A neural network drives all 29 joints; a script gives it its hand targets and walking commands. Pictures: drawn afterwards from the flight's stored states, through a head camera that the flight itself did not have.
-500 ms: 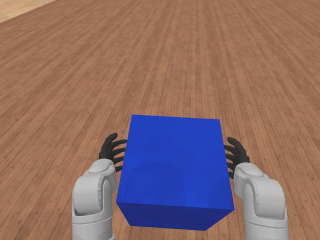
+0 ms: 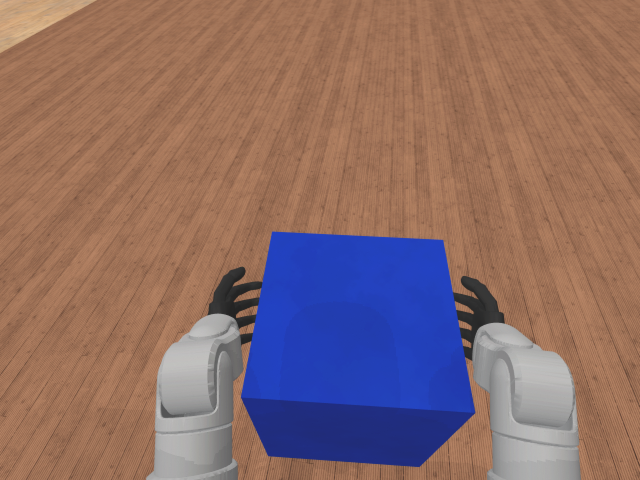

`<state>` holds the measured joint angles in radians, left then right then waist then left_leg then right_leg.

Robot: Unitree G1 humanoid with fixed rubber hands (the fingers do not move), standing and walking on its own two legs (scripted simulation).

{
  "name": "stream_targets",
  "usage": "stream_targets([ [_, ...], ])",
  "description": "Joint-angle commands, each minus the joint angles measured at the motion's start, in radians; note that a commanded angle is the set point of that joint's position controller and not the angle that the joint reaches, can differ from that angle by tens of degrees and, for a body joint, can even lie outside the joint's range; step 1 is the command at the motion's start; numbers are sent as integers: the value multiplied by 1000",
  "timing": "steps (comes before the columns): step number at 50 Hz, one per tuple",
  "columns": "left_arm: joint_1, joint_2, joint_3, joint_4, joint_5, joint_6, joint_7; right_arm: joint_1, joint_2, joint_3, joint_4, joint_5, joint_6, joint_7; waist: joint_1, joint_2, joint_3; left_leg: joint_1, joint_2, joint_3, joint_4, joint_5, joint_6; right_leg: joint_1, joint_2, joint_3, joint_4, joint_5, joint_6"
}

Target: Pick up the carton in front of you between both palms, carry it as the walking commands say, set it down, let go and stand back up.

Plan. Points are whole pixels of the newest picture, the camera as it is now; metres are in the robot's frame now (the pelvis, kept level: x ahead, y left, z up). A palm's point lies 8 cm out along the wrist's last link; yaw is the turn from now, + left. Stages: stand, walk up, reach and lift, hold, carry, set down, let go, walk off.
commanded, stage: carry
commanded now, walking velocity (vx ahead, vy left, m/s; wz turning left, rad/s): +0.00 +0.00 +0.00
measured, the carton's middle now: (349, 355) +0.28 +0.00 +0.00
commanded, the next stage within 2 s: none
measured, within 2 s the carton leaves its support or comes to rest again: neither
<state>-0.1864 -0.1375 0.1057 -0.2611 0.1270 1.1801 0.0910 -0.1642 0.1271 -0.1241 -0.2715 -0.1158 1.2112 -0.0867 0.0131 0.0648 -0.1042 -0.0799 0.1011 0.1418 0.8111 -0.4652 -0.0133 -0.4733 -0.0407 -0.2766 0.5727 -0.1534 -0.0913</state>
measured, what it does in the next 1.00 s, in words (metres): walks ahead: left foot, then right foot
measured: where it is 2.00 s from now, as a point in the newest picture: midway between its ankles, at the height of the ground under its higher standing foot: outside the picture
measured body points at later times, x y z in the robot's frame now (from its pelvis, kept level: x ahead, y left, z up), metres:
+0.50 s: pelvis +0.22 +0.04 +0.02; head +0.20 +0.05 +0.47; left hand +0.51 +0.17 +0.11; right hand +0.49 -0.13 +0.11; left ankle +0.19 +0.13 -0.71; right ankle +0.10 -0.09 -0.70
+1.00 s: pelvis +0.29 +0.01 +0.02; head +0.30 +0.00 +0.47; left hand +0.60 +0.13 +0.06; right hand +0.56 -0.17 +0.04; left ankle +0.23 +0.14 -0.69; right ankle +0.26 -0.04 -0.72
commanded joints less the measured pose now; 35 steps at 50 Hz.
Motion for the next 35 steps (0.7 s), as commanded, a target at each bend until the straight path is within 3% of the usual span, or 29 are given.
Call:
stream_targets([
  [1, -365, -1002, -711, -9, -424, -10, -279, -466, 981, 734, -51, 424, -40, 281, -4, -114, -326, -454, -3, -154, 245, 32, 24, 655, -314, 364, -210, 829, -65],
  [2, -365, -1023, -722, -58, -441, -31, -283, -450, 1005, 770, -75, 423, -55, 276, -2, -179, -325, -407, 13, -159, 157, 75, 26, 581, -280, 280, -235, 734, -44],
  [3, -402, -1039, -732, -56, -463, -32, -292, -420, 996, 732, -60, 396, -67, 271, -4, -129, -296, -354, -30, -73, 26, 62, 4, 523, -228, 196, -244, 681, -19],
  [5, -348, -1051, -700, -48, -438, -50, -290, -420, 1001, 771, -113, 392, -84, 260, 8, -247, -307, -242, -32, -55, -157, 92, -2, 442, -247, 162, -257, 616, -26],
  [6, -326, -1019, -717, -64, -421, -58, -290, -446, 994, 774, -146, 390, -95, 255, 13, -208, -288, -284, -62, -16, -262, 130, -6, 515, -238, 161, -223, 683, -18],
  [7, -366, -1018, -722, -146, -423, -60, -288, -395, 1023, 786, -114, 398, -99, 259, 0, -211, -353, -181, -60, -3, -307, 227, 4, 516, -234, 122, -181, 639, -9],
  [8, -340, -1002, -720, -122, -423, -56, -289, -360, 1028, 768, -86, 394, -95, 255, -7, -216, -314, -127, -39, 23, -389, 377, 14, 459, -224, 99, -176, 572, 5],
  [9, -321, -982, -734, -157, -435, -62, -289, -390, 1013, 779, -183, 400, -105, 255, -9, -190, -318, -98, -33, -15, -443, 449, 3, 466, -181, 114, -169, 496, 43],
  [10, -333, -1000, -733, -148, -428, -60, -288, -421, 1029, 780, -185, 404, -103, 252, -21, -116, -351, 18, 27, -32, -433, 530, 17, 384, -187, 80, -144, 304, 73],
  [11, -332, -981, -736, -158, -428, -50, -288, -399, 1002, 780, -170, 397, -100, 252, -11, -66, -336, 46, 71, -70, -441, 731, 37, 320, -133, 81, -96, 164, 95],
  [12, -341, -942, -750, -206, -432, -42, -282, -358, 952, 760, -182, 391, -99, 250, -13, -53, -331, 44, 100, -104, -403, 769, 48, 327, -99, 115, -131, 118, 109],
  [13, -390, -926, -744, -207, -428, -35, -277, -376, 972, 745, -116, 390, -82, 256, -4, 16, -331, 36, 132, -102, -399, 839, 46, 322, -111, 123, -127, 27, 123],
  [14, -355, -890, -727, -155, -405, -22, -284, -402, 922, 721, -124, 379, -63, 255, -8, -54, -277, -11, 123, -90, -374, 722, 45, 303, -109, 136, -189, -57, 123],
  [16, -399, -901, -752, -182, -429, 5, -268, -384, 942, 737, -136, 390, -59, 263, -10, 20, -307, -22, 98, -85, -347, 860, 38, 377, -115, 134, -120, 252, 130],
  [17, -381, -867, -729, -165, -432, 13, -274, -382, 882, 708, -130, 391, -40, 262, -15, -43, -256, -22, 100, -69, -337, 899, 43, 371, -126, 140, -107, 285, 142],
  [18, -357, -886, -721, -93, -421, 28, -267, -454, 911, 738, -147, 403, -38, 250, -15, -14, -269, -3, 79, -82, -316, 999, 44, 367, -120, 117, -71, 338, 144],
  [19, -322, -855, -717, -107, -416, 39, -268, -372, 854, 698, -113, 393, -20, 252, -17, 48, -302, 13, 84, -77, -288, 1131, 52, 353, -108, 113, -35, 299, 148],
  [21, -343, -823, -703, -69, -407, 50, -256, -349, 844, 709, -59, 379, -10, 258, -20, 33, -314, 105, 90, -80, -256, 1320, 66, 285, -72, 93, -40, 274, 163],
  [23, -356, -845, -704, -79, -381, 47, -252, -424, 904, 714, -63, 432, -1, 269, -27, 104, -319, 218, 97, -78, -236, 1525, 68, 174, -23, 62, -97, 121, 166],
  [24, -406, -871, -696, -22, -385, 51, -250, -450, 887, 706, -25, 425, -1, 278, -32, 119, -299, 211, 94, -76, -241, 1525, 66, 209, -27, 64, -117, 88, 168],
  [25, -423, -920, -722, -19, -405, 35, -262, -484, 880, 733, -90, 428, -2, 284, -23, 66, -293, 167, 82, -61, -259, 1375, 72, 230, -26, 85, -134, 138, 169],
  [26, -429, -892, -705, -62, -381, 21, -259, -504, 908, 733, -83, 436, -8, 279, -22, -7, -253, 104, 77, -65, -241, 1342, 74, 280, -38, 85, -193, 268, 164],
  [28, -452, -906, -737, -45, -414, 15, -258, -491, 906, 747, -91, 434, -33, 277, -37, -11, -279, 12, 3, -6, -209, 1190, 26, 420, -40, 54, -108, 487, 175],
  [29, -454, -906, -696, -7, -400, 11, -261, -517, 926, 732, -26, 438, -26, 278, -30, -96, -198, -101, -18, 36, -167, 1097, 7, 451, -63, 71, -97, 699, 162],
  [30, -409, -903, -712, 15, -379, -2, -264, -514, 890, 750, -90, 418, -52, 276, -25, -122, -215, -156, -47, 41, -193, 899, 17, 506, -60, 68, -115, 771, 164],
  [31, -399, -896, -705, 28, -365, -14, -272, -473, 911, 746, -11, 405, -47, 281, -33, -172, -222, -212, -37, 31, -293, 755, 13, 597, -75, 72, -106, 759, 155],
  [33, -337, -917, -661, 81, -342, -52, -281, -491, 923, 748, 1, 396, -87, 287, -36, -152, -229, -107, -83, 73, -434, 793, 15, 527, -28, 11, -20, 788, 150],
  [34, -294, -909, -654, 127, -319, -73, -279, -498, 911, 748, -13, 383, -112, 282, -49, -95, -232, 24, -53, 30, -434, 919, 17, 396, -24, 20, -44, 586, 160],
  [35, -367, -897, -661, 34, -311, -94, -274, -441, 925, 756, 54, 363, -126, 293, -42, 38, -237, 191, -3, -35, -418, 1133, 28, 233, -21, 40, -24, 344, 157],
])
